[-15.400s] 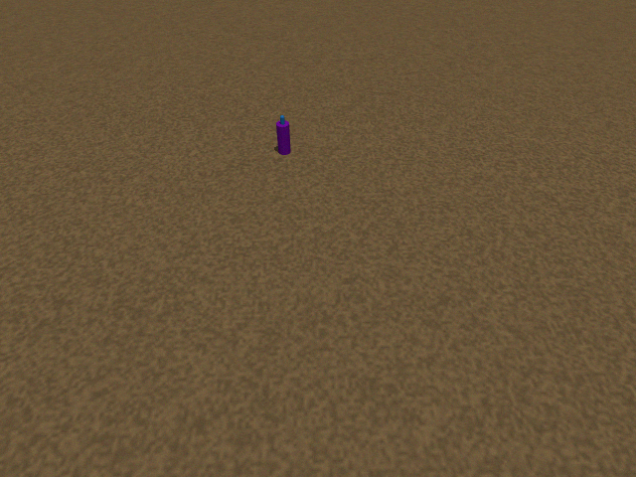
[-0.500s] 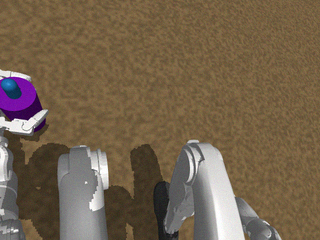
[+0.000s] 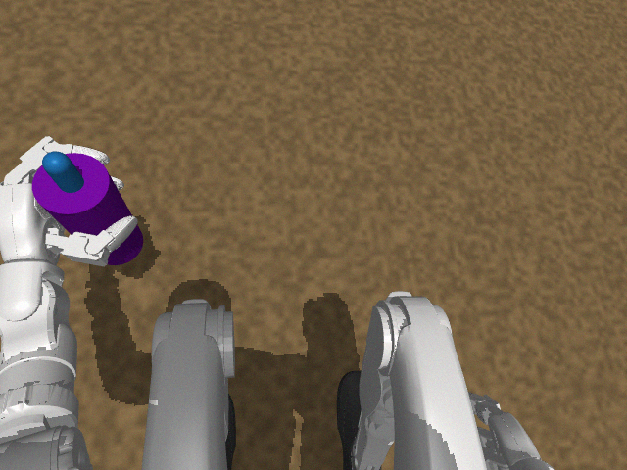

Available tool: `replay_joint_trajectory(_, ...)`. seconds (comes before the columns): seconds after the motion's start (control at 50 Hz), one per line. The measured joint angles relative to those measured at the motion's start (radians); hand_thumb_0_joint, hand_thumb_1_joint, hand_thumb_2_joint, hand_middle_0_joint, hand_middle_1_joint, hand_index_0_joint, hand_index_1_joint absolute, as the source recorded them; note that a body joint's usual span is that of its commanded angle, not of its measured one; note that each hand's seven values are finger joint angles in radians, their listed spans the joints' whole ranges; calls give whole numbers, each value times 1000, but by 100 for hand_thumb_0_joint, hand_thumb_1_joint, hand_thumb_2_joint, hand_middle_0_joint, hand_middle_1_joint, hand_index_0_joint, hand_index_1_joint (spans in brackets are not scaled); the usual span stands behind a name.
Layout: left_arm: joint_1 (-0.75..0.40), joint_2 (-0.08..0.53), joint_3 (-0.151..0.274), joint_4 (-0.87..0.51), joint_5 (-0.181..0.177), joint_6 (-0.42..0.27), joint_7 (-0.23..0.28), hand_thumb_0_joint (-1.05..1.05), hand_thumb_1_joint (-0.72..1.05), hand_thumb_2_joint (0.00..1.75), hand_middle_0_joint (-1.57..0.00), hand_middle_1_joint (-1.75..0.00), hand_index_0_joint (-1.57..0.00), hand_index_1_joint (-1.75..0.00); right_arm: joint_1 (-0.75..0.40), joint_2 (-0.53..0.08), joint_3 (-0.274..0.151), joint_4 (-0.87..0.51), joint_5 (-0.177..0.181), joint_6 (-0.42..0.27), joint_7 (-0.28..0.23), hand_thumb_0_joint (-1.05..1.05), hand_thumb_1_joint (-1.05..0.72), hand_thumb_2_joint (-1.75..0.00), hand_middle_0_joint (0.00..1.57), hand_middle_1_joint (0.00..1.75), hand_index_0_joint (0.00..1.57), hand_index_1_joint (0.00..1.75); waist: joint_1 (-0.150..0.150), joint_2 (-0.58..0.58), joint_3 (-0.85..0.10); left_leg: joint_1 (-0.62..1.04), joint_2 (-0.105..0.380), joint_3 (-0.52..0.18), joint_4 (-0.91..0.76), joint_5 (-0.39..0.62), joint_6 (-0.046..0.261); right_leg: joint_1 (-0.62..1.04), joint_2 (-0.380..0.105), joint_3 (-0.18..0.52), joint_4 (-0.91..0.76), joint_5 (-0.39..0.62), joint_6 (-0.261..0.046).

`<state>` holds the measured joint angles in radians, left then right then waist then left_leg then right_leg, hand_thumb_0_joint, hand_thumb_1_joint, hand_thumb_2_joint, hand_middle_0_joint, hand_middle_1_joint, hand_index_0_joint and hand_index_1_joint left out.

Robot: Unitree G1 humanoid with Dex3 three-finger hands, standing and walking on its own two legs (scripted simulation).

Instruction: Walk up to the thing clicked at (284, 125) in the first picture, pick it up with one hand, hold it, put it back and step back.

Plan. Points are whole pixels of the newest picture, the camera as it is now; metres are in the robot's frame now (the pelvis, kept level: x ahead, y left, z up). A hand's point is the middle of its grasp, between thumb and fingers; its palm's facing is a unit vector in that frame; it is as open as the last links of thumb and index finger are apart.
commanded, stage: settle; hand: left
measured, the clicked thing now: (92, 209) +0.42 +0.26 -0.03
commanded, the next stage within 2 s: lift in 0.60 s
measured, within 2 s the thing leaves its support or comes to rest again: neither
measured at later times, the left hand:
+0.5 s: hand (84, 193) +0.42 +0.25 +0.01, palm faces +0.17 -0.98 -0.03, open 9.5 cm
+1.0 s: hand (79, 178) +0.42 +0.24 +0.05, palm faces +0.15 -0.99 -0.02, open 9.5 cm
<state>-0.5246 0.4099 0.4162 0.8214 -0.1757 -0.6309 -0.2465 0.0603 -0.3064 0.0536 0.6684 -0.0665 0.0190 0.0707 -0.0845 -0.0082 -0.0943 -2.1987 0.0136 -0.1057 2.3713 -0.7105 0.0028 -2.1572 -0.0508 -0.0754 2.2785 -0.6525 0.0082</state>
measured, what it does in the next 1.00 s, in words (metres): rises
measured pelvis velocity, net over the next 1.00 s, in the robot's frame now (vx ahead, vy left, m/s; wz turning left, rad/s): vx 0.00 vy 0.00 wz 0.04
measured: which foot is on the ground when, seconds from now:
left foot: down 0.00-1.00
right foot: down 0.00-1.00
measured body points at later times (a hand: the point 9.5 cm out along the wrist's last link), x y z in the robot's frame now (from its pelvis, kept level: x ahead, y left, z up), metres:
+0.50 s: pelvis +0.00 +0.00 +0.03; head +0.19 +0.05 +0.44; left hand +0.40 +0.30 +0.02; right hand +0.16 -0.26 -0.09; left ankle +0.08 +0.12 -0.31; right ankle +0.11 -0.13 -0.31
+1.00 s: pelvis +0.00 +0.00 +0.05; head +0.19 +0.03 +0.46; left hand +0.40 +0.29 +0.05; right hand +0.15 -0.26 -0.07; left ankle +0.08 +0.12 -0.31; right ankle +0.11 -0.13 -0.31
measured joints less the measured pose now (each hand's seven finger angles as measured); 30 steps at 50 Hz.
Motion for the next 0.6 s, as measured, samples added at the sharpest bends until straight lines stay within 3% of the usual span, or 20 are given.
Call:
replay_joint_trajectory(0.28, -21, -31, 3, 18, 17, 12, 1, 1, -31, 110, -77, -102, -75, -102, 8, 9, -33, 2, 6, -20, -17, 1, -90, -90, 20, 30, 20, 30, 8, 5, -31, 54, 1, 27, -75, 1, 1, 41, -2, 21, -56, -6, -1)
replay_joint_trajectory(0.6, -42, -42, -5, 48, 27, 2, 8, 1, -31, 110, -77, -103, -75, -103, 32, 21, -36, 14, 3, -31, -21, 1, -90, -90, 20, 30, 20, 30, 7, 4, -46, 92, 1, 39, -125, 9, 3, 75, -3, 29, -100, -2, 1)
